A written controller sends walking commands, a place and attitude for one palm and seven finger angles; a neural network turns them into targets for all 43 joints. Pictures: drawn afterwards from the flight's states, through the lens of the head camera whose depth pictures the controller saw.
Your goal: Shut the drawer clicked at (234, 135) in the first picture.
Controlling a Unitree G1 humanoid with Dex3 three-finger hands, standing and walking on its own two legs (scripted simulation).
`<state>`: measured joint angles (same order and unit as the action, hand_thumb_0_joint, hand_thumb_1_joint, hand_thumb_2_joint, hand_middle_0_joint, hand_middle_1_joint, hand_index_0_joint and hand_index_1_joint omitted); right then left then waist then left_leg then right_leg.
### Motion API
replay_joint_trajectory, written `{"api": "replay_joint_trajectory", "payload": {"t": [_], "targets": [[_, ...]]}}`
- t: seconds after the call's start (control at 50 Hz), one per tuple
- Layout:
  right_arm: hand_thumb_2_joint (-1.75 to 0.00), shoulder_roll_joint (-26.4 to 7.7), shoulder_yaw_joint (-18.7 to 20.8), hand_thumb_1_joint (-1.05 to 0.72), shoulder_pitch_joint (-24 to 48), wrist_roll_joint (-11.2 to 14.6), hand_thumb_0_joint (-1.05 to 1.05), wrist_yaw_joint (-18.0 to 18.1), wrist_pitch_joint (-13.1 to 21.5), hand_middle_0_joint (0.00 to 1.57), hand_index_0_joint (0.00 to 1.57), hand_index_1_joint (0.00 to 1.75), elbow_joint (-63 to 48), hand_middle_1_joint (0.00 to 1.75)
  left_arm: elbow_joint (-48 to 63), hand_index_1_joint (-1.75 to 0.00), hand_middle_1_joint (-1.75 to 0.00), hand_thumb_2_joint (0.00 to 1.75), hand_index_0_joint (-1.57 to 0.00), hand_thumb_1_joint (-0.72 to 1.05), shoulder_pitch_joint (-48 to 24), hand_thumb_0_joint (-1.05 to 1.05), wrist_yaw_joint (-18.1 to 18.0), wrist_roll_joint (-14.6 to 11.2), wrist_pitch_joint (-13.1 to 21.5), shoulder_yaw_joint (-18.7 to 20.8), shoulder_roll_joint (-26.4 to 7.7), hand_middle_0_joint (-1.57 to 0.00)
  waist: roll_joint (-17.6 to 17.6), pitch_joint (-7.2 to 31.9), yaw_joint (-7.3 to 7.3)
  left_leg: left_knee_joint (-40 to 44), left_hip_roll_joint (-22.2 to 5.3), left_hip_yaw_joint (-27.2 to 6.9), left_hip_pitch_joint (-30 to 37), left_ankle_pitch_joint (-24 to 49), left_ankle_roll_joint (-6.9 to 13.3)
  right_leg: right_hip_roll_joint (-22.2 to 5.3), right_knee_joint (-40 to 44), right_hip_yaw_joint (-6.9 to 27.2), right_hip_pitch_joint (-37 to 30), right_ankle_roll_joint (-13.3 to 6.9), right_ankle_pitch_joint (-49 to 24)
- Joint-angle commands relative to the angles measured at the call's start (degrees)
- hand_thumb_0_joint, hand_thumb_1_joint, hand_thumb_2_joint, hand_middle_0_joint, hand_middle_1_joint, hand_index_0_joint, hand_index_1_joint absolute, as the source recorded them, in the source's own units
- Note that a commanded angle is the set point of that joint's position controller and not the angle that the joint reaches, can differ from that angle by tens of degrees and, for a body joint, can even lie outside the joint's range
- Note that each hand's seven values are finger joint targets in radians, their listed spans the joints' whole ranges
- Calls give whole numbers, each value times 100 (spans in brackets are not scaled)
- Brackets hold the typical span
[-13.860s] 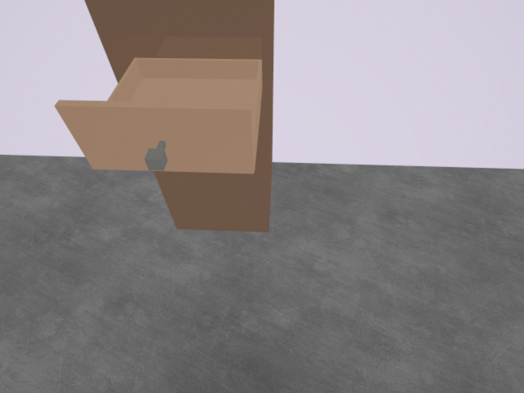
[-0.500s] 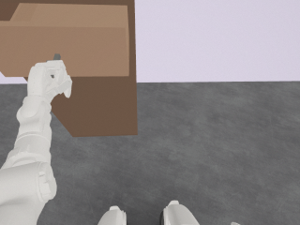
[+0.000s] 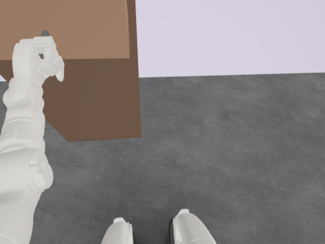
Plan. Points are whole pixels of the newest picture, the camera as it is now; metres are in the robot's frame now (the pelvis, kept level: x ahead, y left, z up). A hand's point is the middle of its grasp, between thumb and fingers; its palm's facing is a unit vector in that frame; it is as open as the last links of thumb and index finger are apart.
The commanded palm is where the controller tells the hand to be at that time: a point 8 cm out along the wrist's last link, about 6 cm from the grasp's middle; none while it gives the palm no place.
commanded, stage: push the drawer shut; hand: left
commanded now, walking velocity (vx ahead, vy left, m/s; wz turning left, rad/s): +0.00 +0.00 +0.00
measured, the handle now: (43, 42) +0.58 +0.23 +0.09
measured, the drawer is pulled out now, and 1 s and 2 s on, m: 0.03 0.00 0.00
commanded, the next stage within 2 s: pull the fist back off the drawer in 0.46 s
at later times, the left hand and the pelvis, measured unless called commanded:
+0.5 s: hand (60, 52) +0.55 +0.19 +0.09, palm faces +0.00 -1.00 -0.02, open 3.6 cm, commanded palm +0.57 +0.23 +0.09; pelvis -0.01 +0.00 -0.01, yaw +0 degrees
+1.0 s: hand (61, 52) +0.55 +0.19 +0.09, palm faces +0.01 -1.00 -0.03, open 3.5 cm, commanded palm +0.53 +0.22 +0.09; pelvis -0.02 +0.01 -0.01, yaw -1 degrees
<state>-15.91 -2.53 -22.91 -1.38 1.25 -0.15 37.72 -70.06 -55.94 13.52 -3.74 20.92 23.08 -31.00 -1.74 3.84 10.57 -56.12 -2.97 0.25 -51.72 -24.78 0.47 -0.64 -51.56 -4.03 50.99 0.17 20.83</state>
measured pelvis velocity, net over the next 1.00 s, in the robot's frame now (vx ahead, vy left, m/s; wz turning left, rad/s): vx -0.02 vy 0.01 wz -0.02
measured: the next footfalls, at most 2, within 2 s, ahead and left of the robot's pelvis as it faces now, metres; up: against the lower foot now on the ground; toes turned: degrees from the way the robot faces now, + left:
none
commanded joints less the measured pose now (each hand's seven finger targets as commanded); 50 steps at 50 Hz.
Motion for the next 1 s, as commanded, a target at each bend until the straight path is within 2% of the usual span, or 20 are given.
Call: {"api": "replay_joint_trajectory", "payload": {"t": [0.0,0.02,0.06,0.1,0.16,0.18,0.22,0.24,0.28,0.3,0.32,0.38,0.54,0.64,0.68,0.78,0.84,0.88,0.94,0.98], "targets": [[-90,-1062,345,-90,-1059,-16,0,44,43,20,20,30,-219,30,1226,-160,-160,90,-140,90,-3330,0,-57,-10,379,125,-1554,-140,-611,2774,370,592,116,-358,1907,1609,115,254,576,229,-927,-77,-968],[-90,-1050,335,-90,-1081,-27,0,41,32,20,20,30,-207,30,1166,-160,-160,90,-140,90,-3391,0,-55,-5,354,30,-1424,-140,-709,2750,433,561,127,-336,1941,1661,130,259,584,242,-850,-80,-1020],[-90,-1071,328,-90,-1123,-37,0,37,11,20,20,30,-199,30,1128,-160,-160,90,-140,90,-3535,0,-53,20,321,213,-1717,-140,-762,2799,408,519,127,-321,1816,1690,128,256,570,266,-968,-71,-1092],[-90,-1062,315,-90,-1152,-39,0,26,-17,20,20,30,-207,30,1055,-160,-160,90,-140,90,-3593,0,-30,60,273,82,-1624,-140,-837,2842,486,488,124,-315,1860,1754,138,261,566,254,-890,-73,-1135],[-90,-1083,311,-90,-1244,-74,0,14,-69,20,20,30,-205,30,1013,-160,-160,90,-140,90,-3627,0,-36,107,272,289,-1910,-140,-940,3034,434,422,108,-357,1951,2017,115,270,495,224,-901,-90,-1282],[-90,-1071,295,-90,-1247,-76,0,2,-79,20,20,30,-222,30,970,-160,-160,90,-140,90,-3687,0,-24,111,235,159,-1770,-140,-906,2991,512,409,113,-341,1880,1980,133,276,518,241,-889,-75,-1292],[-90,-1089,288,-90,-1331,-99,0,1,-110,20,20,30,-198,30,874,-160,-160,90,-140,90,-3752,0,-25,127,213,277,-1952,-140,-904,2945,524,387,101,-359,1848,2060,135,288,505,229,-900,-88,-1370],[-90,-1089,297,-90,-1349,-91,0,-5,-124,20,20,30,-210,30,1048,-160,-160,90,-140,90,-3977,0,-17,126,228,234,-1920,-140,-848,3045,597,372,93,-363,1891,2124,144,303,506,235,-913,-65,-1449],[-90,-1092,292,-90,-1367,-73,0,12,-160,20,20,30,-179,30,880,-160,-160,90,-140,90,-4087,0,-35,167,171,253,-2039,-140,-797,2904,654,339,98,-340,1673,1935,162,295,537,254,-867,-44,-1308],[-90,-1077,278,-90,-1367,-64,0,14,-159,20,20,30,-165,30,738,-160,-160,90,-140,90,-4140,0,-51,180,107,138,-1902,-140,-736,2734,720,332,105,-323,1510,1721,179,300,570,262,-793,-30,-1145],[-90,-1085,261,-90,-1384,-71,0,19,-146,20,20,30,-141,30,719,-160,-160,90,-140,90,-4259,0,-77,184,96,171,-1984,-140,-855,2576,746,360,97,-349,1511,1680,175,293,586,241,-687,-48,-1065],[-90,-1129,229,-90,-1399,-75,0,37,-114,20,20,30,-159,30,729,-160,-160,90,-140,90,-4438,0,-131,238,94,256,-2257,-140,-866,2704,762,333,87,-367,1398,1432,190,292,577,253,-643,-38,-792],[-90,-1187,123,-90,-1334,-59,0,74,80,20,20,30,-172,30,700,-160,-160,90,-140,90,-4861,0,-148,272,110,-47,-2231,-140,-1229,2721,903,359,38,-464,1262,696,187,276,499,221,-178,-36,-131],[-90,-1212,127,-90,-1406,-104,0,39,140,20,20,30,-213,30,787,-160,-160,90,-140,90,-4923,0,-211,349,109,22,-2285,-140,-1313,3046,865,345,54,-543,1436,652,168,277,424,165,-92,-68,-70],[-90,-1204,130,-90,-1403,-108,0,17,145,20,20,30,-222,30,616,-160,-160,90,-140,90,-4841,0,-226,362,34,-4,-2185,-140,-1159,2861,866,347,67,-510,1252,454,180,282,482,187,-104,-67,40],[-90,-1229,140,-90,-1461,-109,0,11,122,20,20,30,-284,30,632,-160,-160,90,-140,90,-4742,0,-210,403,-33,183,-2440,-140,-1058,2909,800,370,79,-485,1083,355,193,277,498,215,-280,-72,96],[-90,-1207,160,-90,-1461,-118,0,-21,88,20,20,30,-326,30,731,-160,-160,90,-140,90,-4482,0,-187,388,-19,156,-2257,-140,-1296,2972,676,426,81,-502,1365,506,154,278,473,161,-177,-113,7],[-90,-1208,189,-90,-1455,-119,0,-35,59,20,20,30,-357,30,772,-160,-160,90,-140,90,-4143,0,-180,341,-22,245,-2241,-140,-1185,2930,573,485,60,-514,1472,574,139,284,501,143,-213,-114,-35],[-90,-1183,219,-90,-1423,-123,0,-78,20,20,20,30,-417,30,1045,-160,-160,90,-140,90,-3819,0,-172,236,25,200,-1957,-140,-1255,3102,470,547,52,-493,1805,889,117,295,512,117,-308,-124,-228],[-90,-1179,233,-90,-1398,-110,0,-84,-18,20,20,30,-445,30,1117,-160,-160,90,-140,90,-3501,0,-142,165,23,353,-2065,-140,-1041,3064,373,570,40,-441,1731,1024,123,305,546,131,-562,-118,-346]]}}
